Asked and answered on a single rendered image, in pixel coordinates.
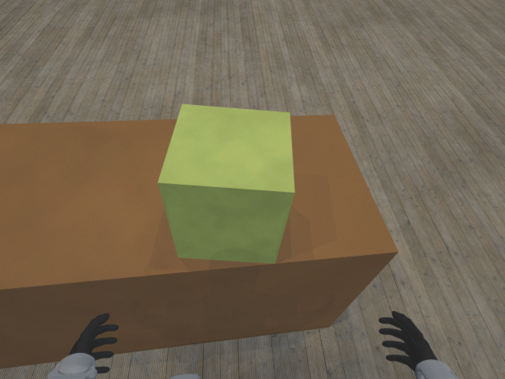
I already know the carton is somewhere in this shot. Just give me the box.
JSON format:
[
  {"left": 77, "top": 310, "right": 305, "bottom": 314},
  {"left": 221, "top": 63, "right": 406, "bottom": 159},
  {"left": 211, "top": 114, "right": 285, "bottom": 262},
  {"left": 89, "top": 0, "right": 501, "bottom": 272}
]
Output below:
[{"left": 158, "top": 104, "right": 295, "bottom": 264}]

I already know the pedestal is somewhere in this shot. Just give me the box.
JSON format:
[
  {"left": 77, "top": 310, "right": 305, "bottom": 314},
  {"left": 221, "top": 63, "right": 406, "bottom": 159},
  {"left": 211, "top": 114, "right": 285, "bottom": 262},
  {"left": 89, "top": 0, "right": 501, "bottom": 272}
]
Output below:
[{"left": 0, "top": 114, "right": 398, "bottom": 369}]

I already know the right robot hand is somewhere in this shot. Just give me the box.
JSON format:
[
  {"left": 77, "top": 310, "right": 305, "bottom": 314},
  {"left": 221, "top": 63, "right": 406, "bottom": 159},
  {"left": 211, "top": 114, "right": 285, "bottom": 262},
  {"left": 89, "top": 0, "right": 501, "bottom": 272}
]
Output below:
[{"left": 379, "top": 311, "right": 437, "bottom": 372}]

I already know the left robot hand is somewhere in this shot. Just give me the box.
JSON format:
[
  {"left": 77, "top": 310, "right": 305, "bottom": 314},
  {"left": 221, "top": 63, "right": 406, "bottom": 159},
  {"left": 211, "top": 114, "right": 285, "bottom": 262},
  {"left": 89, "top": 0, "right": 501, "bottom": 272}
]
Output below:
[{"left": 68, "top": 313, "right": 119, "bottom": 373}]

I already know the left robot forearm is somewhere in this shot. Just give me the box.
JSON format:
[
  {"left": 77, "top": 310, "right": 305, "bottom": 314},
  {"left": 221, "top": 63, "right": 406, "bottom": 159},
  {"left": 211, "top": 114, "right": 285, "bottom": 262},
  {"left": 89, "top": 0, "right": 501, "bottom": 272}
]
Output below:
[{"left": 47, "top": 353, "right": 97, "bottom": 379}]

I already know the right robot forearm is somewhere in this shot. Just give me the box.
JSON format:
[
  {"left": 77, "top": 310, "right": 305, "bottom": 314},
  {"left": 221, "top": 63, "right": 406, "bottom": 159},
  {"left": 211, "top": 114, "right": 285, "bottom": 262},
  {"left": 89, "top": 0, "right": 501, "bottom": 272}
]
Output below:
[{"left": 415, "top": 359, "right": 459, "bottom": 379}]

